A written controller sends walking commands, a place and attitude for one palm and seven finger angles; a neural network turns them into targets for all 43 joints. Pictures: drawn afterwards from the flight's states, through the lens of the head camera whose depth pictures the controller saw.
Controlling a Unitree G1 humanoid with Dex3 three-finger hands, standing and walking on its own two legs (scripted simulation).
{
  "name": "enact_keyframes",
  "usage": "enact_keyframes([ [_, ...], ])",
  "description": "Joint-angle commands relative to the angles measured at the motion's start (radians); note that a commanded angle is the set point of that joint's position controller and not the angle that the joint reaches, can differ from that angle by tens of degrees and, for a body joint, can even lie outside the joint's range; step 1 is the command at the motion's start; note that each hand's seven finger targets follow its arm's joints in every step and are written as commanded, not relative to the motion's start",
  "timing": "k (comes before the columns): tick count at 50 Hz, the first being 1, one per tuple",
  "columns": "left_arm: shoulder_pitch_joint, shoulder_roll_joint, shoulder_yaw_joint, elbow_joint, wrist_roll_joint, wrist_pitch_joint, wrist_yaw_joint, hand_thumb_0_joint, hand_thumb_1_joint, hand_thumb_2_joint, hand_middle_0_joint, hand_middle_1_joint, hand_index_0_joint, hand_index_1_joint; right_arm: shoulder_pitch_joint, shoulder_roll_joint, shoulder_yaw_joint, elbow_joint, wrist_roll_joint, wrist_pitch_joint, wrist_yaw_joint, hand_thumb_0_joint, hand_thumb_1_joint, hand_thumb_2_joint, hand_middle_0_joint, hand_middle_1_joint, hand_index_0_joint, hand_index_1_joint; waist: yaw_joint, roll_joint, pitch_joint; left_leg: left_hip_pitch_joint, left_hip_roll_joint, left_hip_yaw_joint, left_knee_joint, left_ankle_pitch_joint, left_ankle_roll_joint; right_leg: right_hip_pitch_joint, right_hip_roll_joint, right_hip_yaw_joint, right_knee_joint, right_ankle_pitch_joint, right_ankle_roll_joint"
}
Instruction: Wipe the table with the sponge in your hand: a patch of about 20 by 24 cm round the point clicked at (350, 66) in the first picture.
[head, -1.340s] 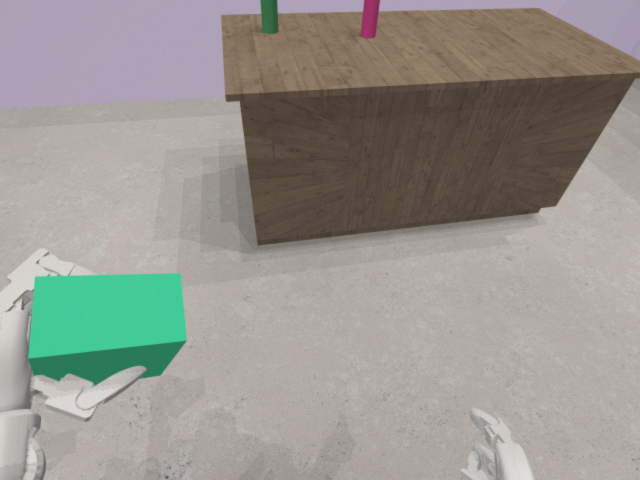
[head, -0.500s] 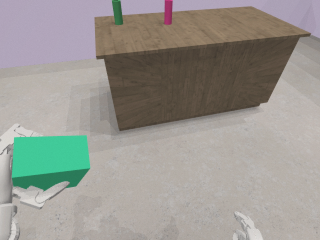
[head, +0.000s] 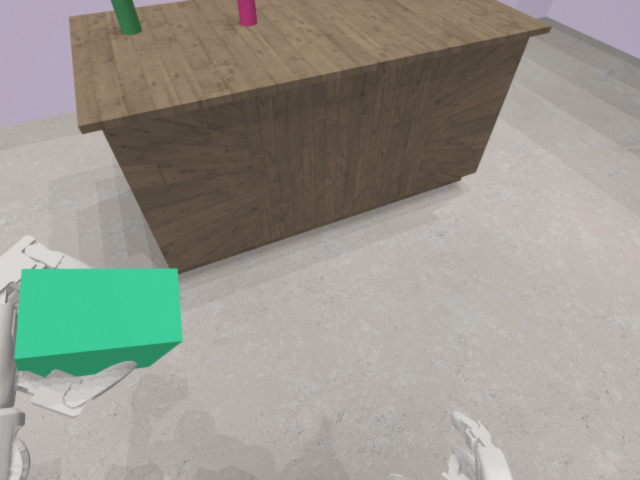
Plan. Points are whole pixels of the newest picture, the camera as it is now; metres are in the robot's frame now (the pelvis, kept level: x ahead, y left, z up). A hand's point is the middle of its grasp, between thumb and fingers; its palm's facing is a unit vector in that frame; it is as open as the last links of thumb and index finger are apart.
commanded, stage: walk to a spot facing it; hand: left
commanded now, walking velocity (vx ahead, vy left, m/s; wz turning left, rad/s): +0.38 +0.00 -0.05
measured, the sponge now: (119, 326) +0.23 +0.20 +0.15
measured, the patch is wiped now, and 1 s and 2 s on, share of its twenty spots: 0.00 0.00 0.00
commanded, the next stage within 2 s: turn to face it in 0.98 s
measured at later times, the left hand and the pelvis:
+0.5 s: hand (166, 192) +0.38 +0.20 +0.18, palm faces +0.43 -0.79 -0.43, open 10.8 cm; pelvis +0.17 -0.04 -0.01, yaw +0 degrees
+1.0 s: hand (213, 148) +0.48 +0.17 +0.16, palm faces +0.53 -0.72 -0.44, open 10.7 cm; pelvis +0.30 -0.10 +0.00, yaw +10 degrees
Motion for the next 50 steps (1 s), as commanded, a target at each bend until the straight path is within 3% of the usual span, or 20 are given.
enact_keyframes([
  [1, -0.077, 0.184, 0.149, -0.187, -0.021, -0.066, 0.023, 0.0, 0.1, 1.3, -1.2, -1.6, -1.2, -1.6, -0.1, -0.174, -0.084, -0.134, 0.01, -0.031, -0.018, 0.0, -0.9, -0.9, 0.2, 0.3, 0.2, 0.3, 0.013, 0.186, -0.099, -0.038, 0.141, -0.035, 0.046, 0.3, 0.155, 0.25, 0.084, -0.118, -0.262, 0.085, -0.012],
  [2, -0.07, 0.185, 0.152, -0.183, -0.022, -0.059, 0.022, 0.0, 0.1, 1.3, -1.2, -1.6, -1.2, -1.6, -0.102, -0.167, -0.086, -0.133, 0.017, -0.024, -0.016, 0.0, -0.9, -0.9, 0.2, 0.3, 0.2, 0.3, 0.028, 0.106, -0.147, -0.109, 0.097, -0.008, 0.224, 0.291, 0.139, 0.392, 0.081, -0.083, -0.312, 0.111, -0.027],
  [3, -0.057, 0.186, 0.147, -0.165, -0.018, -0.049, 0.022, 0.0, 0.1, 1.3, -1.2, -1.6, -1.2, -1.6, -0.093, -0.144, -0.086, -0.138, 0.026, -0.017, -0.008, 0.0, -0.9, -0.9, 0.2, 0.3, 0.2, 0.3, 0.028, -0.094, -0.192, -0.269, 0.027, 0.022, 0.497, 0.191, 0.113, 0.522, -0.059, 0.137, -0.358, 0.111, -0.1],
  [4, -0.076, 0.249, 0.203, -0.202, -0.023, -0.056, 0.029, 0.0, 0.1, 1.3, -1.2, -1.6, -1.2, -1.6, -0.14, -0.133, -0.078, -0.168, 0.024, -0.013, -0.003, 0.0, -0.9, -0.9, 0.2, 0.3, 0.2, 0.3, 0.036, -0.297, -0.194, -0.559, -0.1, -0.029, 0.769, -0.208, 0.075, 0.627, -0.287, 0.611, -0.454, 0.3, -0.228],
  [5, -0.08, 0.27, 0.243, -0.223, -0.048, -0.071, 0.028, 0.0, 0.1, 1.3, -1.2, -1.6, -1.2, -1.6, -0.133, -0.154, -0.089, -0.149, 0.019, -0.019, 0.006, 0.0, -0.9, -0.9, 0.2, 0.3, 0.2, 0.3, 0.034, -0.25, -0.218, -0.587, -0.071, -0.192, 0.879, -0.217, 0.066, 0.587, -0.343, 0.688, -0.499, 0.222, -0.238],
  [8, 0.015, 0.258, 0.254, -0.267, -0.041, -0.089, 0.019, 0.0, 0.1, 1.3, -1.2, -1.6, -1.2, -1.6, -0.153, -0.146, -0.082, -0.109, 0.024, 0.02, 0.019, 0.0, -0.9, -0.9, 0.2, 0.3, 0.2, 0.3, 0.016, -0.08, -0.178, -0.64, -0.012, -0.248, 0.94, -0.08, 0.036, 0.51, -0.31, 0.464, -0.472, 0.24, -0.227],
  [13, -0.007, 0.218, 0.213, -0.295, -0.039, -0.106, 0.028, 0.0, 0.1, 1.3, -1.2, -1.6, -1.2, -1.6, -0.141, -0.158, -0.093, -0.113, 0.015, 0.041, 0.009, 0.0, -0.9, -0.9, 0.2, 0.3, 0.2, 0.3, -0.014, -0.071, -0.126, -0.565, 0.019, -0.203, 0.655, 0.031, 0.029, 0.375, -0.265, 0.214, -0.499, 0.398, -0.194],
  [19, -0.008, 0.194, 0.186, -0.254, -0.042, -0.088, 0.052, 0.0, 0.1, 1.3, -1.2, -1.6, -1.2, -1.6, -0.119, -0.137, -0.09, -0.163, 0.016, 0.016, -0.003, 0.0, -0.9, -0.9, 0.2, 0.3, 0.2, 0.3, 0.034, -0.139, -0.124, -0.375, -0.066, -0.026, 0.237, 0.079, 0.063, 0.425, -0.221, 0.134, -0.453, 0.47, -0.174],
  [23, -0.097, 0.184, 0.138, -0.27, -0.037, -0.085, 0.059, 0.0, 0.1, 1.3, -1.2, -1.6, -1.2, -1.6, -0.078, -0.157, -0.103, -0.16, 0.016, 0.005, -0.017, 0.0, -0.9, -0.9, 0.2, 0.3, 0.2, 0.3, -0.005, -0.06, -0.146, -0.077, -0.131, 0.027, 0.022, 0.174, 0.084, 0.352, -0.174, 0.062, -0.21, 0.535, -0.114],
  [24, -0.128, 0.192, 0.139, -0.296, -0.037, -0.099, 0.06, 0.0, 0.1, 1.3, -1.2, -1.6, -1.2, -1.6, -0.064, -0.163, -0.105, -0.164, 0.016, 0.001, -0.022, 0.0, -0.9, -0.9, 0.2, 0.3, 0.2, 0.3, -0.025, 0.023, -0.192, 0.098, -0.092, -0.054, -0.015, 0.199, 0.121, 0.248, -0.135, 0.032, -0.021, 0.496, -0.073],
  [26, -0.186, 0.198, 0.142, -0.288, -0.046, -0.116, 0.058, 0.0, 0.1, 1.3, -1.2, -1.6, -1.2, -1.6, -0.087, -0.177, -0.097, -0.173, 0.018, -0.004, -0.004, 0.0, -0.9, -0.9, 0.2, 0.3, 0.2, 0.3, -0.007, 0.274, -0.191, 0.244, 0.283, -0.704, -0.135, 0.387, 0.332, -0.105, 0.055, 0.08, 0.388, -0.267, -0.008],
  [28, -0.176, 0.258, 0.182, -0.227, -0.041, -0.102, 0.031, 0.0, 0.1, 1.3, -1.2, -1.6, -1.2, -1.6, -0.127, -0.178, -0.103, -0.147, 0.019, -0.005, 0.0, 0.0, -0.9, -0.9, 0.2, 0.3, 0.2, 0.3, 0.0, 0.211, -0.115, 0.068, 0.322, -0.75, -0.198, 0.011, 0.37, -0.185, -0.026, 0.2, 0.47, -0.234, -0.004],
  [32, -0.063, 0.175, 0.163, -0.343, -0.044, -0.115, 0.025, 0.0, 0.1, 1.3, -1.2, -1.6, -1.2, -1.6, -0.124, -0.164, -0.1, -0.134, 0.024, -0.027, 0.009, 0.0, -0.9, -0.9, 0.2, 0.3, 0.2, 0.3, 0.023, 0.23, -0.085, -0.186, 0.174, -0.374, -0.225, -0.138, 0.262, -0.005, -0.049, 0.093, 0.218, -0.088, 0.004],
  [38, -0.093, 0.129, 0.13, -0.194, -0.038, -0.087, 0.03, 0.0, 0.1, 1.3, -1.2, -1.6, -1.2, -1.6, -0.091, -0.163, -0.091, -0.123, 0.026, -0.041, -0.013, 0.0, -0.9, -0.9, 0.2, 0.3, 0.2, 0.3, 0.017, 0.178, -0.081, -0.313, 0.074, -0.204, -0.071, -0.284, 0.166, 0.316, 0.044, -0.078, -0.208, -0.009, 0.034],
  [39, -0.128, 0.124, 0.113, -0.175, -0.034, -0.079, 0.028, 0.0, 0.1, 1.3, -1.2, -1.6, -1.2, -1.6, -0.087, -0.156, -0.089, -0.12, 0.028, -0.035, -0.017, 0.0, -0.9, -0.9, 0.2, 0.3, 0.2, 0.3, 0.015, 0.117, -0.072, -0.343, 0.037, -0.179, 0.037, -0.285, 0.143, 0.348, 0.027, -0.041, -0.289, -0.047, 0.026],
  [40, -0.151, 0.152, 0.126, -0.16, -0.026, -0.073, 0.029, 0.0, 0.1, 1.3, -1.2, -1.6, -1.2, -1.6, -0.074, -0.141, -0.087, -0.117, 0.029, -0.029, -0.018, 0.0, -0.9, -0.9, 0.2, 0.3, 0.2, 0.3, 0.018, -0.052, -0.068, -0.402, -0.036, -0.115, 0.262, -0.261, 0.112, 0.356, -0.09, 0.141, -0.434, -0.16, -0.024],
  [41, -0.164, 0.216, 0.159, -0.148, -0.022, -0.063, 0.037, 0.0, 0.1, 1.3, -1.2, -1.6, -1.2, -1.6, -0.096, -0.113, -0.075, -0.126, 0.025, -0.024, -0.02, 0.0, -0.9, -0.9, 0.2, 0.3, 0.2, 0.3, 0.033, -0.341, -0.055, -0.574, -0.137, -0.073, 0.551, -0.26, 0.071, 0.422, -0.322, 0.514, -0.564, -0.112, -0.135],
  [42, -0.202, 0.232, 0.171, -0.16, -0.035, -0.055, 0.041, 0.0, 0.1, 1.3, -1.2, -1.6, -1.2, -1.6, -0.149, -0.148, -0.08, -0.124, 0.019, -0.039, -0.019, 0.0, -0.9, -0.9, 0.2, 0.3, 0.2, 0.3, 0.048, -0.343, -0.06, -0.633, -0.108, -0.188, 0.716, -0.217, 0.064, 0.438, -0.409, 0.622, -0.593, -0.018, -0.191],
  [47, -0.135, 0.185, 0.144, -0.216, -0.019, -0.087, 0.036, 0.0, 0.1, 1.3, -1.2, -1.6, -1.2, -1.6, -0.157, -0.141, -0.071, -0.098, 0.015, 0.0, -0.007, 0.0, -0.9, -0.9, 0.2, 0.3, 0.2, 0.3, 0.021, -0.185, -0.047, -0.541, -0.056, -0.154, 0.625, -0.116, 0.033, 0.467, -0.32, 0.136, -0.43, 0.678, -0.138],
  [50, -0.075, 0.201, 0.179, -0.297, -0.025, -0.089, 0.055, 0.0, 0.1, 1.3, -1.2, -1.6, -1.2, -1.6, -0.162, -0.124, -0.08, -0.15, 0.012, 0.01, -0.005, 0.0, -0.9, -0.9, 0.2, 0.3, 0.2, 0.3, 0.039, -0.208, -0.1, -0.38, -0.085, -0.048, 0.339, -0.073, 0.042, 0.458, -0.298, 0.023, -0.367, 0.803, -0.118],
])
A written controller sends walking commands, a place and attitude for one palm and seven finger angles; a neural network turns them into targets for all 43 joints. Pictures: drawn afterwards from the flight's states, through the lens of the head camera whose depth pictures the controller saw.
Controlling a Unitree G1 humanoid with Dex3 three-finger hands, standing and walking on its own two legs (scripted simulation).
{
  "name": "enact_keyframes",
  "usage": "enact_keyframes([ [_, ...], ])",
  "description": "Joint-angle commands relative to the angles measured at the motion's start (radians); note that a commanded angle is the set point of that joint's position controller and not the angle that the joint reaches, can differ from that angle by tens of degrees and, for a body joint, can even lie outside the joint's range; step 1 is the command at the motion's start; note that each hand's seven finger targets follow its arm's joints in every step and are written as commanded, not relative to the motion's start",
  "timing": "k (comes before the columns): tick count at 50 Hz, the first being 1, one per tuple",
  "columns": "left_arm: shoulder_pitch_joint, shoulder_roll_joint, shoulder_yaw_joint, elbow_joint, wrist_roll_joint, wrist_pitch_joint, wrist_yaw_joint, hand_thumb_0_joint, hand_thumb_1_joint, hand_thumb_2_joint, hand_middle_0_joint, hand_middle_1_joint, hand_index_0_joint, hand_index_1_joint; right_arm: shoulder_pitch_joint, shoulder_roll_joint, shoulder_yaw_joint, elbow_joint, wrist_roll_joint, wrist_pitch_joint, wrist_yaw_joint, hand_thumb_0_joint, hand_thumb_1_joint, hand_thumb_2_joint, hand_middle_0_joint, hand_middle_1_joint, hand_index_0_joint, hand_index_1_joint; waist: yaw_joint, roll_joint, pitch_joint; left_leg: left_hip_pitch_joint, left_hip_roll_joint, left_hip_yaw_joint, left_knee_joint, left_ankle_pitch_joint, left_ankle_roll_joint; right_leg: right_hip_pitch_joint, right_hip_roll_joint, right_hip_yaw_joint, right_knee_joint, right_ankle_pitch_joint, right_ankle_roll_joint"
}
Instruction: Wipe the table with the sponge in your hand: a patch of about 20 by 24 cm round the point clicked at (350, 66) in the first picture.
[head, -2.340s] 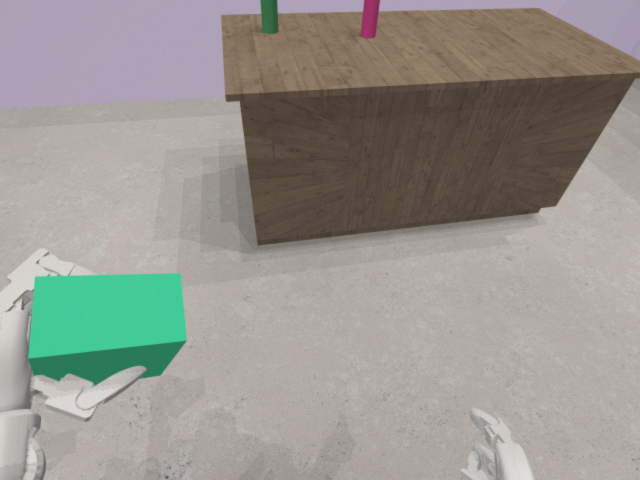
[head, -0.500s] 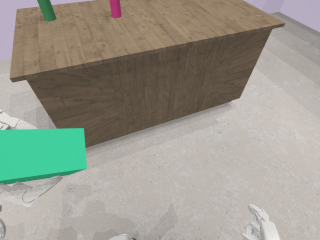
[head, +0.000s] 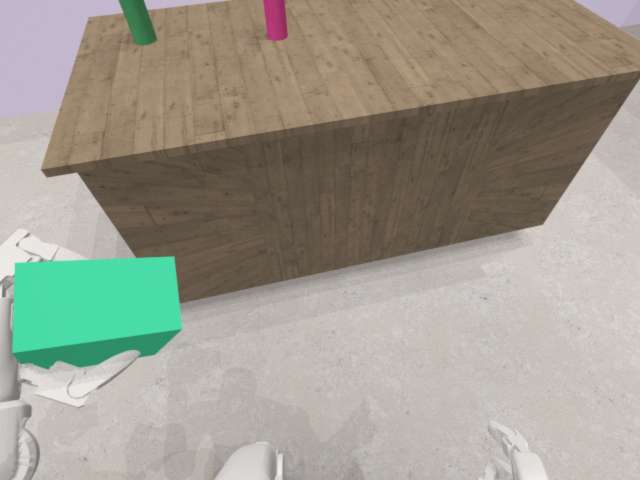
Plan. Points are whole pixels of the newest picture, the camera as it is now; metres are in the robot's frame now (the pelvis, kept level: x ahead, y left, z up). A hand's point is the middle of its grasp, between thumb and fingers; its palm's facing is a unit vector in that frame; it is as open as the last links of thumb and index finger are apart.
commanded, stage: turn to face it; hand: left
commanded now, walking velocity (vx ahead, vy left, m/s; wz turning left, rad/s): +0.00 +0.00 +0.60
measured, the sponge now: (120, 315) +0.24 +0.20 +0.15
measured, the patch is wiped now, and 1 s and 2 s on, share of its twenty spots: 0.00 0.00 0.00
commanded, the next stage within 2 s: take the last steps up to it in 0.70 s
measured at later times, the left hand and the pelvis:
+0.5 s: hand (119, 281) +0.26 +0.20 +0.17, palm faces +0.48 -0.78 -0.40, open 10.7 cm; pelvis +0.06 -0.05 -0.01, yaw +1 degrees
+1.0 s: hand (173, 285) +0.26 +0.15 +0.16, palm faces +0.31 -0.86 -0.41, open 10.7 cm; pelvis +0.03 -0.06 +0.00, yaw -6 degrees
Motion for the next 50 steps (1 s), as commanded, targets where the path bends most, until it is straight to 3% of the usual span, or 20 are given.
enact_keyframes([
  [1, -0.001, 0.245, 0.186, -0.336, -0.019, -0.078, 0.057, 0.0, 0.1, 1.3, -1.2, -1.6, -1.2, -1.6, -0.111, -0.024, -0.028, -0.243, -0.003, -0.046, -0.001, 0.0, -0.9, -0.9, 0.2, 0.3, 0.2, 0.3, 0.036, -0.186, -0.198, 0.026, -0.013, 0.095, -0.313, 0.053, 0.003, 0.206, -0.222, 0.093, -0.094, 0.823, -0.108],
  [4, 0.054, 0.24, 0.194, -0.392, -0.036, -0.074, 0.079, 0.0, 0.1, 1.3, -1.2, -1.6, -1.2, -1.6, -0.053, -0.025, -0.044, -0.263, 0.003, -0.039, -0.007, 0.0, -0.9, -0.9, 0.2, 0.3, 0.2, 0.3, -0.015, -0.101, -0.324, 0.28, -0.102, 0.16, -0.568, 0.269, 0.004, 0.163, -0.164, 0.018, 0.161, 0.831, -0.044],
  [5, 0.048, 0.247, 0.202, -0.413, -0.043, -0.084, 0.083, 0.0, 0.1, 1.3, -1.2, -1.6, -1.2, -1.6, -0.042, -0.039, -0.055, -0.27, 0.007, -0.037, -0.012, 0.0, -0.9, -0.9, 0.2, 0.3, 0.2, 0.3, -0.037, 0.006, -0.364, 0.467, -0.044, 0.082, -0.625, 0.42, 0.034, 0.033, -0.115, 0.022, 0.332, 0.662, -0.001],
  [6, 0.038, 0.24, 0.201, -0.448, -0.053, -0.104, 0.083, 0.0, 0.1, 1.3, -1.2, -1.6, -1.2, -1.6, -0.049, -0.074, -0.07, -0.273, 0.009, -0.04, -0.008, 0.0, -0.9, -0.9, 0.2, 0.3, 0.2, 0.3, -0.019, 0.253, -0.387, 0.632, 0.215, -0.254, -0.613, 0.86, 0.169, -0.206, 0.027, 0.043, 0.542, 0.026, 0.05],
  [7, -0.009, 0.264, 0.206, -0.447, -0.049, -0.117, 0.078, 0.0, 0.1, 1.3, -1.2, -1.6, -1.2, -1.6, -0.027, -0.096, -0.074, -0.272, 0.02, -0.05, 0.012, 0.0, -0.9, -0.9, 0.2, 0.3, 0.2, 0.3, -0.01, 0.316, -0.375, 0.634, 0.371, -0.486, -0.62, 1.112, 0.273, -0.326, 0.092, 0.151, 0.681, -0.363, 0.038],
  [8, 0.041, 0.295, 0.221, -0.325, -0.041, -0.109, 0.06, 0.0, 0.1, 1.3, -1.2, -1.6, -1.2, -1.6, -0.047, -0.1, -0.069, -0.251, 0.009, -0.065, 0.016, 0.0, -0.9, -0.9, 0.2, 0.3, 0.2, 0.3, -0.012, 0.235, -0.338, 0.588, 0.387, -0.501, -0.637, 1.042, 0.269, -0.377, 0.082, 0.225, 0.733, -0.308, 0.04],
  [10, 0.002, 0.264, 0.206, -0.364, -0.036, -0.102, 0.041, 0.0, 0.1, 1.3, -1.2, -1.6, -1.2, -1.6, -0.05, -0.1, -0.084, -0.224, 0.024, -0.062, 0.027, 0.0, -0.9, -0.9, 0.2, 0.3, 0.2, 0.3, -0.015, 0.21, -0.3, 0.526, 0.336, -0.35, -0.637, 0.822, 0.259, -0.41, 0.044, 0.235, 0.662, -0.211, 0.042],
  [13, 0.017, 0.209, 0.155, -0.386, -0.043, -0.085, 0.021, 0.0, 0.1, 1.3, -1.2, -1.6, -1.2, -1.6, -0.059, -0.081, -0.06, -0.225, 0.016, -0.082, 0.033, 0.0, -0.9, -0.9, 0.2, 0.3, 0.2, 0.3, 0.002, 0.27, -0.233, 0.316, 0.222, -0.112, -0.687, 0.61, 0.168, -0.223, 0.065, 0.16, 0.38, -0.07, 0.039],
  [19, -0.075, 0.185, 0.107, -0.231, -0.035, -0.048, 0.025, 0.0, 0.1, 1.3, -1.2, -1.6, -1.2, -1.6, -0.058, -0.072, -0.021, -0.227, 0.014, -0.114, 0.002, 0.0, -0.9, -0.9, 0.2, 0.3, 0.2, 0.3, 0.005, 0.175, -0.192, 0.193, 0.213, -0.042, -0.642, 0.227, 0.088, 0.017, 0.131, 0.096, -0.014, 0.051, 0.053],
  [21, -0.151, 0.198, 0.099, -0.188, -0.022, -0.047, 0.021, 0.0, 0.1, 1.3, -1.2, -1.6, -1.2, -1.6, -0.052, -0.059, -0.021, -0.223, 0.012, -0.108, 0.0, 0.0, -0.9, -0.9, 0.2, 0.3, 0.2, 0.3, -0.005, 0.015, -0.156, 0.171, 0.118, 0.021, -0.459, 0.078, 0.027, -0.005, 0.05, 0.243, -0.178, 0.236, 0.012],
  [23, -0.206, 0.212, 0.088, -0.16, -0.033, -0.02, 0.018, 0.0, 0.1, 1.3, -1.2, -1.6, -1.2, -1.6, -0.07, -0.048, -0.018, -0.229, 0.006, -0.107, 0.001, 0.0, -0.9, -0.9, 0.2, 0.3, 0.2, 0.3, 0.001, -0.293, -0.156, 0.11, -0.041, -0.004, -0.163, -0.109, -0.02, -0.112, -0.162, 0.625, -0.312, 0.334, -0.106],
  [24, -0.211, 0.236, 0.102, -0.161, -0.029, -0.018, 0.021, 0.0, 0.1, 1.3, -1.2, -1.6, -1.2, -1.6, -0.08, -0.052, -0.017, -0.211, 0.0, -0.106, 0.004, 0.0, -0.9, -0.9, 0.2, 0.3, 0.2, 0.3, 0.004, -0.29, -0.15, 0.074, -0.028, -0.063, -0.041, -0.088, -0.015, -0.083, -0.188, 0.655, -0.328, 0.359, -0.139],
  [28, -0.141, 0.231, 0.134, -0.216, -0.027, -0.052, 0.027, 0.0, 0.1, 1.3, -1.2, -1.6, -1.2, -1.6, -0.12, -0.026, 0.006, -0.212, 0.001, -0.08, -0.001, 0.0, -0.9, -0.9, 0.2, 0.3, 0.2, 0.3, 0.002, -0.135, -0.265, 0.082, -0.028, -0.069, -0.127, -0.028, -0.025, 0.097, -0.115, 0.408, -0.174, 0.708, -0.145],
  [32, -0.008, 0.233, 0.169, -0.255, -0.035, -0.067, 0.03, 0.0, 0.1, 1.3, -1.2, -1.6, -1.2, -1.6, -0.101, -0.044, -0.01, -0.248, 0.001, -0.055, 0.003, 0.0, -0.9, -0.9, 0.2, 0.3, 0.2, 0.3, 0.018, -0.126, -0.289, 0.138, -0.039, -0.052, -0.362, 0.02, -0.009, 0.129, -0.102, 0.441, -0.197, 0.582, -0.161],
  [35, 0.028, 0.228, 0.168, -0.274, -0.038, -0.072, 0.033, 0.0, 0.1, 1.3, -1.2, -1.6, -1.2, -1.6, -0.056, -0.061, -0.022, -0.258, 0.007, -0.042, 0.005, 0.0, -0.9, -0.9, 0.2, 0.3, 0.2, 0.3, -0.006, -0.048, -0.303, 0.304, -0.019, -0.053, -0.643, 0.206, 0.002, 0.075, -0.045, 0.424, -0.164, 0.385, -0.1],
  [39, 0.009, 0.225, 0.152, -0.258, -0.034, -0.089, 0.022, 0.0, 0.1, 1.3, -1.2, -1.6, -1.2, -1.6, -0.085, -0.079, -0.028, -0.27, 0.002, -0.048, -0.006, 0.0, -0.9, -0.9, 0.2, 0.3, 0.2, 0.3, 0.013, 0.309, -0.175, 0.274, 0.297, -0.31, -0.781, 0.534, 0.13, -0.136, 0.141, 0.239, 0.154, -0.073, 0.011],
  [42, -0.039, 0.184, 0.085, -0.223, -0.019, -0.078, 0.012, 0.0, 0.1, 1.3, -1.2, -1.6, -1.2, -1.6, -0.04, -0.106, -0.043, -0.235, 0.008, -0.069, 0.003, 0.0, -0.9, -0.9, 0.2, 0.3, 0.2, 0.3, 0.002, 0.223, -0.163, 0.324, 0.242, -0.182, -0.686, 0.608, 0.133, -0.139, 0.142, 0.185, 0.11, -0.071, 0.008],
  [46, -0.077, 0.187, 0.07, -0.219, -0.008, -0.064, 0.023, 0.0, 0.1, 1.3, -1.2, -1.6, -1.2, -1.6, -0.052, -0.119, -0.043, -0.221, 0.013, -0.081, -0.001, 0.0, -0.9, -0.9, 0.2, 0.3, 0.2, 0.3, -0.015, 0.21, -0.149, 0.221, 0.173, -0.135, -0.654, 0.266, 0.101, 0.024, 0.143, 0.113, -0.111, 0.016, 0.004],
  [48, -0.098, 0.225, 0.109, -0.199, 0.001, -0.068, 0.031, 0.0, 0.1, 1.3, -1.2, -1.6, -1.2, -1.6, -0.057, -0.112, -0.039, -0.216, 0.005, -0.074, -0.004, 0.0, -0.9, -0.9, 0.2, 0.3, 0.2, 0.3, -0.02, 0.129, -0.139, 0.082, 0.12, -0.104, -0.578, 0.079, 0.075, 0.113, 0.053, 0.226, -0.154, 0.033, -0.043],
  [50, -0.069, 0.24, 0.133, -0.166, -0.013, -0.06, 0.03, 0.0, 0.1, 1.3, -1.2, -1.6, -1.2, -1.6, -0.051, -0.084, -0.042, -0.211, 0.006, -0.066, -0.007, 0.0, -0.9, -0.9, 0.2, 0.3, 0.2, 0.3, -0.003, -0.158, -0.134, -0.007, -0.025, 0.003, -0.34, -0.085, 0.028, 0.057, -0.126, 0.555, -0.293, -0.225, -0.137],
])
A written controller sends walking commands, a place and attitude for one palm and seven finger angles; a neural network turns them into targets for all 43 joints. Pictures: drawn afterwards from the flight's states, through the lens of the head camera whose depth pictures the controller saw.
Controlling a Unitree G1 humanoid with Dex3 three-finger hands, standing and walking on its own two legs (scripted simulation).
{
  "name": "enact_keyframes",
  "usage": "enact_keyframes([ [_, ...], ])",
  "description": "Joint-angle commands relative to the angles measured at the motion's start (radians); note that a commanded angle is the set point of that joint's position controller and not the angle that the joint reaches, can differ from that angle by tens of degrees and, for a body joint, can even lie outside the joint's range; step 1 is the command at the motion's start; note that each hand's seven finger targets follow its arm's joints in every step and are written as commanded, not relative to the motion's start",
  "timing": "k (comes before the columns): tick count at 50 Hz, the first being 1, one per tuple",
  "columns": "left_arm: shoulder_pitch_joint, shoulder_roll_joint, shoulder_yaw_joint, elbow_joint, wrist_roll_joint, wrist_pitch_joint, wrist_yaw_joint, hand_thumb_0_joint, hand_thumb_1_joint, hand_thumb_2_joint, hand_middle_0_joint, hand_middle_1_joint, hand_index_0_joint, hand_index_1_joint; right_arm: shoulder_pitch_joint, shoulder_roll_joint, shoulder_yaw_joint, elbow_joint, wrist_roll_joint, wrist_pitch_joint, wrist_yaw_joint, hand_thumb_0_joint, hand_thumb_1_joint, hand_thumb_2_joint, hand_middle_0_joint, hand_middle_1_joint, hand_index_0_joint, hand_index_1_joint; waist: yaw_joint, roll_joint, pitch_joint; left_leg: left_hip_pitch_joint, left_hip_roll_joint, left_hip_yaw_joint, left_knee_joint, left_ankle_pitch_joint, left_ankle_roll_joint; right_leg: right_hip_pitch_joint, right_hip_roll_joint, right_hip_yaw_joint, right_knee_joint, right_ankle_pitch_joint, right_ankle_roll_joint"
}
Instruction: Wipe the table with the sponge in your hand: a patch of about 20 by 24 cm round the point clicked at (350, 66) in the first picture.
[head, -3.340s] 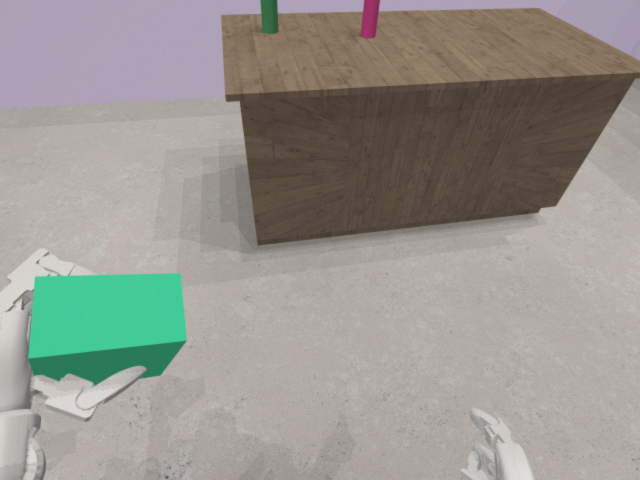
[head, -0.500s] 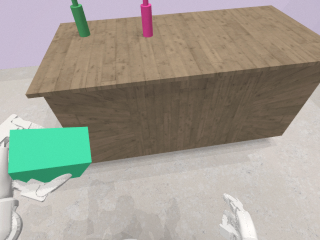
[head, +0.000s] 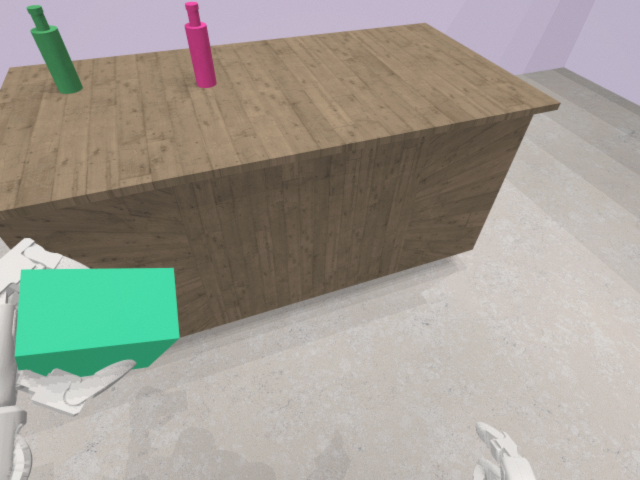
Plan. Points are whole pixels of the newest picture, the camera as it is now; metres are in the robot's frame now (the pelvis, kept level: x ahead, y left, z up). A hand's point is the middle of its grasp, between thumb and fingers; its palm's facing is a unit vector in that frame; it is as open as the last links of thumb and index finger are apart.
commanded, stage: take the last steps up to it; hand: left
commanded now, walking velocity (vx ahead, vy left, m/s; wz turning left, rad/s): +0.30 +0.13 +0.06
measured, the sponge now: (117, 326) +0.23 +0.21 +0.15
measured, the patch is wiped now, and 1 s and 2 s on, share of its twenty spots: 0.00 0.00 0.00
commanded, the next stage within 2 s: none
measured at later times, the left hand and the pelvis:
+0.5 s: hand (29, 316) +0.22 +0.28 +0.18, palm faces +0.44 -0.80 -0.41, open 10.8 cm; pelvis +0.01 +0.03 +0.01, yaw +1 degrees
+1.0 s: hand (72, 239) +0.31 +0.28 +0.18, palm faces +0.41 -0.80 -0.43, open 10.7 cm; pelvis +0.10 +0.05 +0.00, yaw +0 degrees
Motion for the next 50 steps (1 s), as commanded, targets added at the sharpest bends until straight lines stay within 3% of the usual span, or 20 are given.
enact_keyframes([
  [1, -0.073, 0.213, 0.146, -0.183, -0.022, -0.063, 0.031, 0.0, 0.1, 1.3, -1.2, -1.6, -1.2, -1.6, -0.128, -0.12, -0.062, -0.139, 0.0, -0.034, -0.015, 0.0, -0.9, -0.9, 0.2, 0.3, 0.2, 0.3, 0.032, -0.224, -0.017, -0.316, -0.056, -0.025, 0.282, -0.201, 0.011, 0.097, -0.369, 0.573, -0.329, -0.416, -0.172],
  [3, -0.112, 0.226, 0.16, -0.23, -0.022, -0.076, 0.032, 0.0, 0.1, 1.3, -1.2, -1.6, -1.2, -1.6, -0.143, -0.126, -0.052, -0.124, -0.005, -0.029, -0.006, 0.0, -0.9, -0.9, 0.2, 0.3, 0.2, 0.3, 0.015, -0.122, -0.02, -0.405, -0.021, -0.115, 0.454, -0.155, -0.001, 0.117, -0.43, 0.577, -0.348, -0.362, -0.225],
  [6, -0.055, 0.215, 0.163, -0.248, -0.021, -0.097, 0.024, 0.0, 0.1, 1.3, -1.2, -1.6, -1.2, -1.6, -0.132, -0.099, -0.039, -0.113, -0.006, -0.022, -0.008, 0.0, -0.9, -0.9, 0.2, 0.3, 0.2, 0.3, 0.01, -0.116, -0.052, -0.273, 0.006, -0.088, 0.3, -0.064, 0.001, 0.059, -0.352, 0.326, -0.298, -0.113, -0.17],
  [13, -0.1, 0.155, 0.107, -0.249, -0.025, -0.084, 0.036, 0.0, 0.1, 1.3, -1.2, -1.6, -1.2, -1.6, -0.09, -0.103, -0.053, -0.128, -0.006, -0.049, -0.033, 0.0, -0.9, -0.9, 0.2, 0.3, 0.2, 0.3, 0.0, -0.083, -0.078, 0.098, -0.058, 0.041, -0.187, -0.008, 0.021, -0.043, -0.22, 0.183, -0.145, -0.321, -0.076],
  [14, -0.121, 0.16, 0.11, -0.255, -0.026, -0.089, 0.036, 0.0, 0.1, 1.3, -1.2, -1.6, -1.2, -1.6, -0.09, -0.121, -0.059, -0.134, -0.003, -0.053, -0.039, 0.0, -0.9, -0.9, 0.2, 0.3, 0.2, 0.3, -0.004, 0.02, -0.059, 0.141, 0.008, -0.062, -0.261, -0.073, 0.06, -0.111, -0.156, 0.158, -0.013, -0.313, -0.043],
  [16, -0.152, 0.164, 0.107, -0.252, -0.015, -0.106, 0.031, 0.0, 0.1, 1.3, -1.2, -1.6, -1.2, -1.6, -0.093, -0.129, -0.056, -0.124, 0.001, -0.057, -0.033, 0.0, -0.9, -0.9, 0.2, 0.3, 0.2, 0.3, -0.01, 0.311, -0.041, 0.145, 0.276, -0.486, -0.439, -0.206, 0.208, -0.303, -0.023, 0.015, 0.43, -0.383, 0.02],
  [17, -0.15, 0.179, 0.121, -0.209, -0.001, -0.109, 0.026, 0.0, 0.1, 1.3, -1.2, -1.6, -1.2, -1.6, -0.107, -0.118, -0.057, -0.118, 0.0, -0.071, -0.029, 0.0, -0.9, -0.9, 0.2, 0.3, 0.2, 0.3, -0.009, 0.251, 0.005, 0.046, 0.306, -0.539, -0.471, -0.309, 0.252, -0.316, -0.066, 0.08, 0.534, -0.324, 0.014],
  [21, -0.101, 0.134, 0.078, -0.265, -0.007, -0.106, 0.014, 0.0, 0.1, 1.3, -1.2, -1.6, -1.2, -1.6, -0.108, -0.12, -0.065, -0.098, 0.006, -0.096, -0.017, 0.0, -0.9, -0.9, 0.2, 0.3, 0.2, 0.3, 0.01, 0.184, -0.013, 0.061, 0.201, -0.28, -0.386, -0.084, 0.212, -0.276, -0.086, 0.034, 0.444, -0.203, 0.035],
  [28, -0.099, 0.163, 0.112, -0.206, -0.009, -0.076, 0.024, 0.0, 0.1, 1.3, -1.2, -1.6, -1.2, -1.6, -0.119, -0.116, -0.049, -0.097, -0.003, -0.082, -0.026, 0.0, -0.9, -0.9, 0.2, 0.3, 0.2, 0.3, 0.016, 0.153, -0.056, -0.062, 0.136, -0.132, -0.253, -0.114, 0.126, 0.076, -0.028, -0.071, -0.023, -0.128, 0.035],
  [29, -0.107, 0.163, 0.11, -0.185, -0.009, -0.074, 0.024, 0.0, 0.1, 1.3, -1.2, -1.6, -1.2, -1.6, -0.126, -0.107, -0.047, -0.1, -0.003, -0.072, -0.028, 0.0, -0.9, -0.9, 0.2, 0.3, 0.2, 0.3, 0.018, 0.083, -0.06, -0.126, 0.11, -0.105, -0.153, -0.134, 0.104, 0.154, -0.065, -0.004, -0.105, -0.124, 0.014],
  [31, -0.136, 0.217, 0.15, -0.155, -0.015, -0.067, 0.03, 0.0, 0.1, 1.3, -1.2, -1.6, -1.2, -1.6, -0.139, -0.082, -0.045, -0.118, 0.002, -0.057, -0.021, 0.0, -0.9, -0.9, 0.2, 0.3, 0.2, 0.3, 0.029, -0.317, -0.037, -0.437, -0.074, 0.022, 0.32, -0.226, 0.019, 0.255, -0.408, 0.616, -0.316, -0.296, -0.167],
  [32, -0.181, 0.21, 0.147, -0.185, -0.028, -0.075, 0.026, 0.0, 0.1, 1.3, -1.2, -1.6, -1.2, -1.6, -0.157, -0.116, -0.063, -0.115, -0.002, -0.066, -0.011, 0.0, -0.9, -0.9, 0.2, 0.3, 0.2, 0.3, 0.034, -0.296, -0.024, -0.467, -0.043, -0.085, 0.47, -0.151, 0.003, 0.225, -0.46, 0.684, -0.35, -0.278, -0.201],
  [33, -0.187, 0.217, 0.158, -0.192, -0.026, -0.081, 0.022, 0.0, 0.1, 1.3, -1.2, -1.6, -1.2, -1.6, -0.16, -0.113, -0.058, -0.103, -0.001, -0.06, -0.003, 0.0, -0.9, -0.9, 0.2, 0.3, 0.2, 0.3, 0.019, -0.212, -0.03, -0.494, -0.028, -0.121, 0.558, -0.127, -0.006, 0.225, -0.462, 0.666, -0.333, -0.256, -0.218],
  [35, -0.11, 0.195, 0.148, -0.197, -0.026, -0.099, 0.017, 0.0, 0.1, 1.3, -1.2, -1.6, -1.2, -1.6, -0.146, -0.093, -0.039, -0.089, 0.001, -0.045, -0.002, 0.0, -0.9, -0.9, 0.2, 0.3, 0.2, 0.3, 0.016, -0.105, -0.026, -0.466, 0.005, -0.114, 0.559, -0.035, -0.02, 0.203, -0.39, 0.405, -0.282, 0.004, -0.185],
  [38, -0.095, 0.187, 0.145, -0.255, -0.019, -0.119, 0.023, 0.0, 0.1, 1.3, -1.2, -1.6, -1.2, -1.6, -0.156, -0.086, -0.041, -0.106, -0.001, -0.035, -0.006, 0.0, -0.9, -0.9, 0.2, 0.3, 0.2, 0.3, 0.008, -0.117, -0.068, -0.34, 0.022, -0.063, 0.318, -0.003, -0.015, 0.179, -0.337, 0.19, -0.222, 0.245, -0.145],
  [42, -0.023, 0.188, 0.163, -0.285, -0.029, -0.104, 0.04, 0.0, 0.1, 1.3, -1.2, -1.6, -1.2, -1.6, -0.142, -0.082, -0.051, -0.146, -0.005, -0.04, -0.007, 0.0, -0.9, -0.9, 0.2, 0.3, 0.2, 0.3, 0.044, -0.171, -0.103, -0.197, -0.037, 0.06, 0.058, 0.041, 0.0, 0.191, -0.305, 0.177, -0.194, 0.221, -0.141],
  [46, -0.056, 0.183, 0.156, -0.29, -0.031, -0.097, 0.052, 0.0, 0.1, 1.3, -1.2, -1.6, -1.2, -1.6, -0.109, -0.096, -0.065, -0.153, -0.003, -0.046, -0.022, 0.0, -0.9, -0.9, 0.2, 0.3, 0.2, 0.3, 0.021, -0.129, -0.105, 0.032, -0.06, 0.101, -0.155, 0.14, 0.01, 0.122, -0.241, 0.128, -0.081, 0.093, -0.084],
  [47, -0.081, 0.182, 0.149, -0.297, -0.029, -0.102, 0.05, 0.0, 0.1, 1.3, -1.2, -1.6, -1.2, -1.6, -0.105, -0.11, -0.074, -0.154, 0.0, -0.047, -0.029, 0.0, -0.9, -0.9, 0.2, 0.3, 0.2, 0.3, 0.012, -0.059, -0.104, 0.121, -0.039, 0.075, -0.187, 0.143, 0.025, 0.055, -0.216, 0.12, 0.004, 0.069, -0.062],
  [49, -0.107, 0.166, 0.135, -0.314, -0.031, -0.114, 0.047, 0.0, 0.1, 1.3, -1.2, -1.6, -1.2, -1.6, -0.093, -0.147, -0.085, -0.16, 0.01, -0.051, -0.024, 0.0, -0.9, -0.9, 0.2, 0.3, 0.2, 0.3, -0.003, 0.26, -0.132, 0.342, 0.26, -0.382, -0.278, 0.326, 0.176, -0.266, -0.045, -0.007, 0.432, -0.303, 0.024],
  [50, -0.089, 0.197, 0.144, -0.252, -0.022, -0.12, 0.04, 0.0, 0.1, 1.3, -1.2, -1.6, -1.2, -1.6, -0.107, -0.127, -0.072, -0.147, 0.002, -0.057, -0.023, 0.0, -0.9, -0.9, 0.2, 0.3, 0.2, 0.3, -0.003, 0.285, -0.133, 0.278, 0.332, -0.503, -0.34, 0.231, 0.247, -0.326, -0.047, 0.051, 0.602, -0.405, 0.018],
])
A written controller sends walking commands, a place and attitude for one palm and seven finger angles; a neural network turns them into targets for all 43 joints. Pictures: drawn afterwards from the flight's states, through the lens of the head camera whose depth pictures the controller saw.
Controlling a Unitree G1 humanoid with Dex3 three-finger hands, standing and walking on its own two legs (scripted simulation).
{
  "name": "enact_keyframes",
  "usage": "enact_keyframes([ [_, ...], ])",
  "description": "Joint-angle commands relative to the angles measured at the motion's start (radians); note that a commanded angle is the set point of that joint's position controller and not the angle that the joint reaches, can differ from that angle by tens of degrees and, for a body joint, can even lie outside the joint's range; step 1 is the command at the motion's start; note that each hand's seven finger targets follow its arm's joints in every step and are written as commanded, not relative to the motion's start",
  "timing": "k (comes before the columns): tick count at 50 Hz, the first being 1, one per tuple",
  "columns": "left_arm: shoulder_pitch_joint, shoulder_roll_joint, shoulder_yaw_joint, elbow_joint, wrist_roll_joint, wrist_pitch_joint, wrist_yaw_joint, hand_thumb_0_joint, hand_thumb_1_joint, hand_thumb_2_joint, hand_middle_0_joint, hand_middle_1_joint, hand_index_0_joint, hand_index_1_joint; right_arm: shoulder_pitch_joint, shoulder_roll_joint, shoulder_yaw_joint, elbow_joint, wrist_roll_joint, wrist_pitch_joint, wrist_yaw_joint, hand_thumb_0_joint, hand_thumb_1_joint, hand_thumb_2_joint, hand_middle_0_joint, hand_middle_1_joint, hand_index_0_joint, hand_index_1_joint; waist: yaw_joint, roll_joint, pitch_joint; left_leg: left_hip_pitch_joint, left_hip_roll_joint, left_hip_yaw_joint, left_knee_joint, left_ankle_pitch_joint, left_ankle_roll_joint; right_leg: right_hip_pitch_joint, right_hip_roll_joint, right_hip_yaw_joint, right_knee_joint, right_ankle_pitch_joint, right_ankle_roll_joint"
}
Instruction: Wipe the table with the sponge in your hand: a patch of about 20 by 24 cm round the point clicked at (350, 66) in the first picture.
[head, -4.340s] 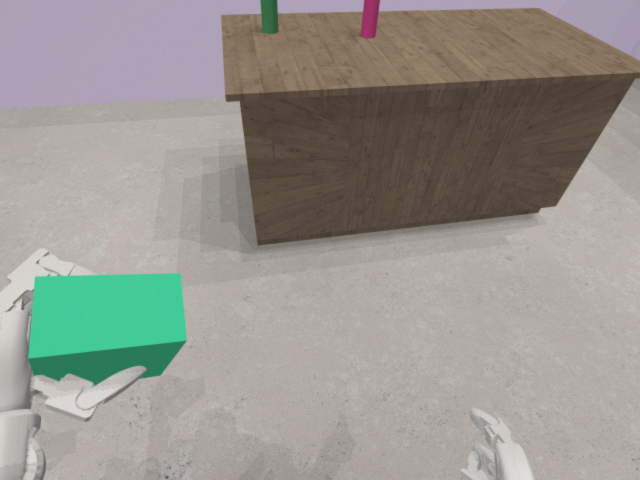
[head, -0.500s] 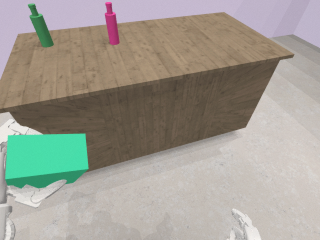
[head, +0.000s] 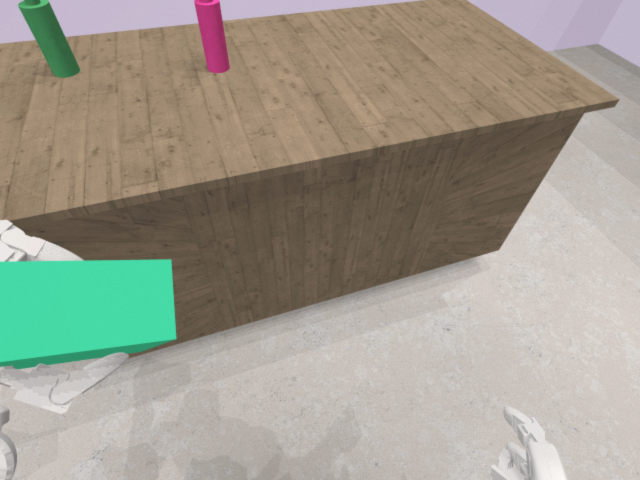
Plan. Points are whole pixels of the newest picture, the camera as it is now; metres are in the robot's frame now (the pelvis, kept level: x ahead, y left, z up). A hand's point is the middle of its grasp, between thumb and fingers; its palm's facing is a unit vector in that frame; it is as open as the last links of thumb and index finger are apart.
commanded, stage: take the last steps up to it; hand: left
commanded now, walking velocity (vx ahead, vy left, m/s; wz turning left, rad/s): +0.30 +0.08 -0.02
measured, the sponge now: (108, 315) +0.22 +0.21 +0.17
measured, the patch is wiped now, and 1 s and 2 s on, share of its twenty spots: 0.00 0.00 0.00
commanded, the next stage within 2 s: come to a stop and stand still in 1.34 s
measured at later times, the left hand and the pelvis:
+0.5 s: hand (133, 233) +0.31 +0.21 +0.18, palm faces +0.39 -0.79 -0.47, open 10.7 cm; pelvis +0.09 -0.02 +0.02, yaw +1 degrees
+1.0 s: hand (160, 163) +0.40 +0.21 +0.19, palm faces +0.39 -0.77 -0.50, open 10.7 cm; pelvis +0.19 -0.02 +0.00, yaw +0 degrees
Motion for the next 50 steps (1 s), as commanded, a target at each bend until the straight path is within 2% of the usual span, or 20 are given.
enact_keyframes([
  [1, -0.119, 0.185, 0.123, -0.155, -0.006, -0.069, 0.017, 0.0, 0.1, 1.3, -1.2, -1.6, -1.2, -1.6, -0.082, -0.073, -0.012, -0.131, 0.002, -0.058, 0.003, 0.0, -0.9, -0.9, 0.2, 0.3, 0.2, 0.3, -0.02, 0.321, -0.162, 0.286, 0.377, -0.566, -0.259, 0.019, 0.261, -0.403, 0.009, 0.09, 0.497, -0.176, 0.0],
  [6, -0.038, 0.132, 0.095, -0.264, -0.012, -0.064, 0.005, 0.0, 0.1, 1.3, -1.2, -1.6, -1.2, -1.6, -0.081, -0.067, -0.006, -0.111, 0.008, -0.087, 0.017, 0.0, -0.9, -0.9, 0.2, 0.3, 0.2, 0.3, 0.001, 0.283, -0.163, 0.133, 0.24, -0.225, -0.23, 0.065, 0.177, -0.245, 0.0, 0.002, 0.24, -0.007, 0.018],
  [12, -0.064, 0.136, 0.112, -0.126, -0.011, -0.035, 0.011, 0.0, 0.1, 1.3, -1.2, -1.6, -1.2, -1.6, -0.09, -0.061, 0.006, -0.105, 0.008, -0.069, 0.0, 0.0, -0.9, -0.9, 0.2, 0.3, 0.2, 0.3, 0.002, 0.192, -0.161, -0.01, 0.173, -0.108, -0.063, -0.174, 0.081, 0.072, 0.054, -0.079, -0.187, 0.1, 0.016],
  [13, -0.078, 0.147, 0.116, -0.101, -0.003, -0.028, 0.011, 0.0, 0.1, 1.3, -1.2, -1.6, -1.2, -1.6, -0.084, -0.052, 0.008, -0.107, 0.007, -0.059, -0.001, 0.0, -0.9, -0.9, 0.2, 0.3, 0.2, 0.3, 0.0, 0.072, -0.16, -0.101, 0.117, -0.062, 0.088, -0.237, 0.053, 0.129, -0.026, 0.053, -0.268, 0.056, -0.026],
  [14, -0.105, 0.187, 0.136, -0.089, -0.002, -0.027, 0.014, 0.0, 0.1, 1.3, -1.2, -1.6, -1.2, -1.6, -0.09, -0.027, 0.015, -0.115, 0.007, -0.048, 0.002, 0.0, -0.9, -0.9, 0.2, 0.3, 0.2, 0.3, 0.0, -0.168, -0.148, -0.284, 0.014, -0.002, 0.327, -0.327, 0.012, 0.207, -0.221, 0.406, -0.378, 0.034, -0.12],
  [15, -0.123, 0.202, 0.156, -0.065, -0.02, -0.018, 0.014, 0.0, 0.1, 1.3, -1.2, -1.6, -1.2, -1.6, -0.12, -0.048, 0.008, -0.122, 0.007, -0.054, 0.009, 0.0, -0.9, -0.9, 0.2, 0.3, 0.2, 0.3, 0.027, -0.305, -0.129, -0.402, -0.023, -0.073, 0.554, -0.373, -0.011, 0.218, -0.354, 0.644, -0.455, 0.045, -0.194],
  [16, -0.146, 0.18, 0.129, -0.079, -0.025, -0.027, 0.007, 0.0, 0.1, 1.3, -1.2, -1.6, -1.2, -1.6, -0.113, -0.059, 0.001, -0.104, 0.005, -0.055, 0.018, 0.0, -0.9, -0.9, 0.2, 0.3, 0.2, 0.3, 0.005, -0.246, -0.112, -0.433, 0.003, -0.167, 0.671, -0.298, -0.023, 0.209, -0.37, 0.637, -0.463, 0.073, -0.215],
  [18, -0.155, 0.187, 0.14, -0.124, -0.019, -0.047, 0.002, 0.0, 0.1, 1.3, -1.2, -1.6, -1.2, -1.6, -0.12, -0.042, 0.02, -0.082, 0.007, -0.038, 0.022, 0.0, -0.9, -0.9, 0.2, 0.3, 0.2, 0.3, 0.001, -0.077, -0.13, -0.431, 0.039, -0.181, 0.694, -0.228, -0.036, 0.217, -0.322, 0.413, -0.396, 0.29, -0.202],
  [22, -0.076, 0.156, 0.116, -0.144, -0.007, -0.068, 0.007, 0.0, 0.1, 1.3, -1.2, -1.6, -1.2, -1.6, -0.118, -0.042, 0.02, -0.097, -0.003, -0.023, 0.02, 0.0, -0.9, -0.9, 0.2, 0.3, 0.2, 0.3, -0.002, -0.076, -0.146, -0.298, 0.037, -0.094, 0.426, -0.137, -0.034, 0.172, -0.236, 0.147, -0.344, 0.606, -0.148],
  [29, -0.059, 0.162, 0.129, -0.207, -0.017, -0.05, 0.036, 0.0, 0.1, 1.3, -1.2, -1.6, -1.2, -1.6, -0.086, -0.039, 0.0, -0.151, -0.001, -0.038, 0.012, 0.0, -0.9, -0.9, 0.2, 0.3, 0.2, 0.3, 0.016, -0.095, -0.184, -0.023, -0.026, 0.031, 0.014, -0.04, -0.012, 0.158, -0.199, 0.119, -0.285, 0.408, -0.131],
  [31, -0.105, 0.16, 0.119, -0.223, -0.016, -0.054, 0.036, 0.0, 0.1, 1.3, -1.2, -1.6, -1.2, -1.6, -0.074, -0.061, -0.015, -0.154, 0.001, -0.038, 0.001, 0.0, -0.9, -0.9, 0.2, 0.3, 0.2, 0.3, -0.001, 0.002, -0.186, 0.138, -0.019, 0.031, -0.093, 0.006, 0.0, 0.081, -0.151, 0.092, -0.155, 0.371, -0.092],
  [32, -0.122, 0.162, 0.12, -0.233, -0.018, -0.064, 0.036, 0.0, 0.1, 1.3, -1.2, -1.6, -1.2, -1.6, -0.056, -0.078, -0.022, -0.155, 0.005, -0.039, -0.003, 0.0, -0.9, -0.9, 0.2, 0.3, 0.2, 0.3, -0.023, 0.128, -0.211, 0.267, 0.049, -0.079, -0.131, 0.022, 0.042, -0.028, -0.101, 0.052, 0.016, 0.332, -0.057],
  [33, -0.115, 0.14, 0.1, -0.226, -0.021, -0.066, 0.033, 0.0, 0.1, 1.3, -1.2, -1.6, -1.2, -1.6, -0.06, -0.105, -0.032, -0.157, 0.011, -0.039, 0.001, 0.0, -0.9, -0.9, 0.2, 0.3, 0.2, 0.3, -0.023, 0.325, -0.228, 0.403, 0.252, -0.372, -0.148, 0.191, 0.131, -0.238, 0.013, -0.027, 0.247, 0.016, -0.002],
  [34, -0.117, 0.153, 0.1, -0.167, -0.013, -0.074, 0.027, 0.0, 0.1, 1.3, -1.2, -1.6, -1.2, -1.6, -0.062, -0.088, -0.019, -0.161, 0.009, -0.041, 0.009, 0.0, -0.9, -0.9, 0.2, 0.3, 0.2, 0.3, -0.016, 0.325, -0.209, 0.346, 0.353, -0.556, -0.225, 0.179, 0.215, -0.323, 0.059, 0.023, 0.429, -0.233, -0.003],
  [35, -0.139, 0.194, 0.121, -0.164, -0.011, -0.072, 0.018, 0.0, 0.1, 1.3, -1.2, -1.6, -1.2, -1.6, -0.09, -0.08, -0.008, -0.146, 0.0, -0.046, 0.008, 0.0, -0.9, -0.9, 0.2, 0.3, 0.2, 0.3, -0.017, 0.331, -0.173, 0.272, 0.381, -0.598, -0.256, 0.076, 0.249, -0.381, 0.019, 0.077, 0.523, -0.203, 0.0],
  [41, -0.027, 0.13, 0.096, -0.274, -0.02, -0.062, -0.002, 0.0, 0.1, 1.3, -1.2, -1.6, -1.2, -1.6, -0.08, -0.066, -0.004, -0.123, 0.009, -0.083, 0.022, 0.0, -0.9, -0.9, 0.2, 0.3, 0.2, 0.3, 0.002, 0.288, -0.169, 0.114, 0.224, -0.199, -0.23, 0.116, 0.166, -0.246, 0.0, -0.003, 0.266, 0.02, 0.023],
  [47, -0.086, 0.125, 0.101, -0.125, -0.016, -0.032, 0.005, 0.0, 0.1, 1.3, -1.2, -1.6, -1.2, -1.6, -0.081, -0.062, 0.009, -0.108, 0.009, -0.072, 0.0, 0.0, -0.9, -0.9, 0.2, 0.3, 0.2, 0.3, 0.001, 0.218, -0.155, 0.018, 0.185, -0.12, -0.114, -0.113, 0.093, 0.025, 0.069, -0.102, -0.129, 0.095, 0.033],
  [48, -0.107, 0.143, 0.108, -0.106, -0.011, -0.026, 0.005, 0.0, 0.1, 1.3, -1.2, -1.6, -1.2, -1.6, -0.085, -0.057, 0.012, -0.11, 0.01, -0.065, -0.003, 0.0, -0.9, -0.9, 0.2, 0.3, 0.2, 0.3, 0.0, 0.15, -0.152, -0.03, 0.159, -0.096, -0.037, -0.183, 0.071, 0.082, 0.04, -0.055, -0.207, 0.111, 0.018],
  [49, -0.128, 0.164, 0.113, -0.092, -0.004, -0.027, 0.006, 0.0, 0.1, 1.3, -1.2, -1.6, -1.2, -1.6, -0.085, -0.042, 0.013, -0.109, 0.008, -0.054, -0.004, 0.0, -0.9, -0.9, 0.2, 0.3, 0.2, 0.3, -0.001, -0.005, -0.144, -0.128, 0.091, -0.052, 0.158, -0.246, 0.04, 0.13, -0.085, 0.153, -0.311, 0.085, -0.039],
  [50, -0.129, 0.202, 0.137, -0.078, -0.005, -0.022, 0.012, 0.0, 0.1, 1.3, -1.2, -1.6, -1.2, -1.6, -0.094, -0.02, 0.025, -0.118, 0.006, -0.049, 0.0, 0.0, -0.9, -0.9, 0.2, 0.3, 0.2, 0.3, 0.004, -0.24, -0.139, -0.31, -0.03, -0.01, 0.396, -0.362, -0.004, 0.21, -0.284, 0.5, -0.407, 0.175, -0.142],
])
